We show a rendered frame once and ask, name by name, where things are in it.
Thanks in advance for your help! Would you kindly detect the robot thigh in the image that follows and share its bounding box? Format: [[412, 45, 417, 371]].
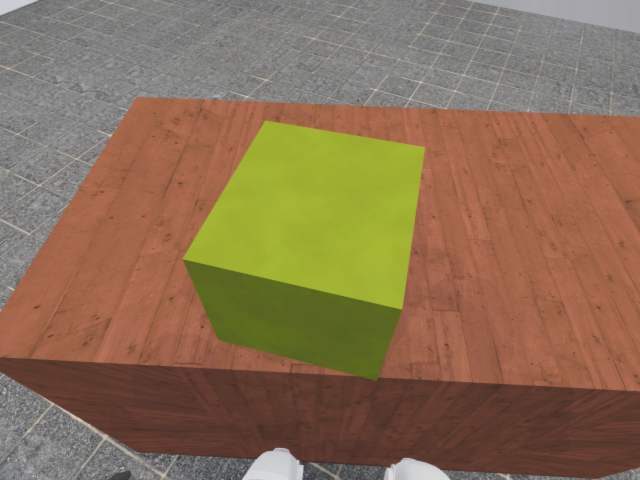
[[384, 460, 450, 480], [242, 451, 304, 480]]

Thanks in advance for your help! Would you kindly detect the left robot thigh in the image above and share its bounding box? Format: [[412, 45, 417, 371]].
[[242, 451, 304, 480]]

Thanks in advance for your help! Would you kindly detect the pedestal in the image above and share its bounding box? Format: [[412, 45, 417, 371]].
[[0, 97, 640, 479]]

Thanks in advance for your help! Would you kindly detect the right robot thigh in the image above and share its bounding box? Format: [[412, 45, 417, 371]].
[[384, 460, 450, 480]]

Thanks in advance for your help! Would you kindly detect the carton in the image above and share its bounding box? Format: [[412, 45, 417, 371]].
[[183, 121, 425, 381]]

